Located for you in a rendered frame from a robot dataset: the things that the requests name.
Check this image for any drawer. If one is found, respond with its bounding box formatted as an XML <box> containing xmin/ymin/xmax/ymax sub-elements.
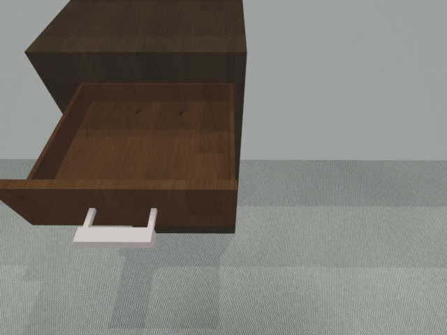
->
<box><xmin>0</xmin><ymin>83</ymin><xmax>237</xmax><ymax>226</ymax></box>

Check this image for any cabinet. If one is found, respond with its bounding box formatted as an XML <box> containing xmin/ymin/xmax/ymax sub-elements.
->
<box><xmin>24</xmin><ymin>0</ymin><xmax>247</xmax><ymax>234</ymax></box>

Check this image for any handle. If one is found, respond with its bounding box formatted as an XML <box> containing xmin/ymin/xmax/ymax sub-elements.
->
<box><xmin>73</xmin><ymin>208</ymin><xmax>157</xmax><ymax>248</ymax></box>

